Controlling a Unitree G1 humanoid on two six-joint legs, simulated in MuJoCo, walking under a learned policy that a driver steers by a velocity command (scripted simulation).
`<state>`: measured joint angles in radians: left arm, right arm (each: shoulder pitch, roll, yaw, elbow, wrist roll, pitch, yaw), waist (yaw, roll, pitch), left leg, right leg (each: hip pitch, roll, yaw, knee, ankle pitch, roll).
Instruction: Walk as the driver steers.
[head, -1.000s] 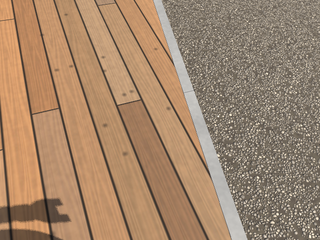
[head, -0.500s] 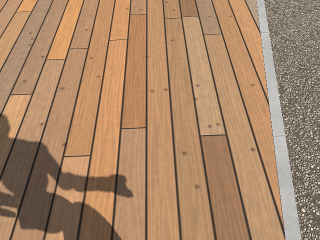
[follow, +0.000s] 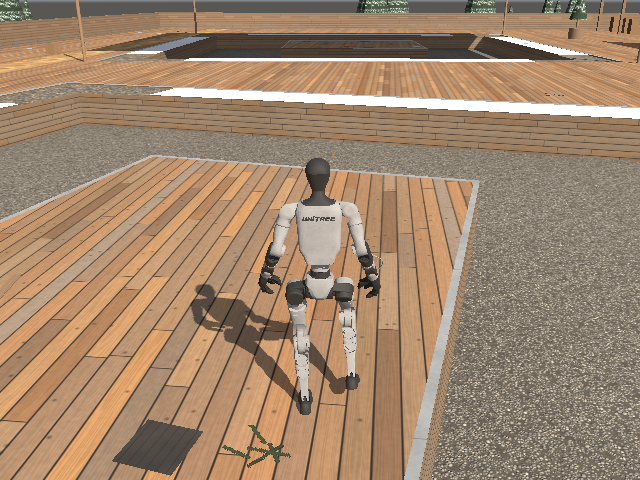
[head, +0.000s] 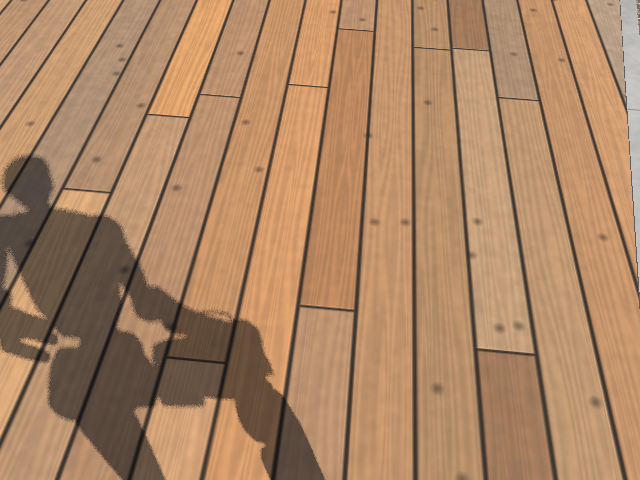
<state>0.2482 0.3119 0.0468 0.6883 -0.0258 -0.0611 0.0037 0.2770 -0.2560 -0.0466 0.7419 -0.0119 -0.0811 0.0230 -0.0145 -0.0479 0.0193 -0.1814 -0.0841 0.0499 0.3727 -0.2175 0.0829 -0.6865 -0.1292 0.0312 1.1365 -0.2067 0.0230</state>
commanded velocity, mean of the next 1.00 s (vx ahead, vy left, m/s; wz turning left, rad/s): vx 0.30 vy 0.00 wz -0.48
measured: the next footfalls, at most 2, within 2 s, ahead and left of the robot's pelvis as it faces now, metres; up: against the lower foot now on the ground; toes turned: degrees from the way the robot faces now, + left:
right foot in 0.28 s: +0.35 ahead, -0.14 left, +0.00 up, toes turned -10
left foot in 0.72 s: +0.45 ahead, +0.07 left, +0.00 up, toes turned -30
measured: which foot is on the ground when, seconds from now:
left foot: down 0.00-0.28, up 0.30-0.70, down 0.72-1.00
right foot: up 0.00-0.26, down 0.28-0.72, up 0.74-1.00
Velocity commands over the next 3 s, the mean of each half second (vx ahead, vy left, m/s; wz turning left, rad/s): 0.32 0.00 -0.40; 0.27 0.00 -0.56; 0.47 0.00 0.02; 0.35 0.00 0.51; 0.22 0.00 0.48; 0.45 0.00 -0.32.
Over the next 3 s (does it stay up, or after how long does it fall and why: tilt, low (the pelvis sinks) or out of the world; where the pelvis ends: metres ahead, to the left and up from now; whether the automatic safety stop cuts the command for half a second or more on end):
stays up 1.13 -0.33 -0.01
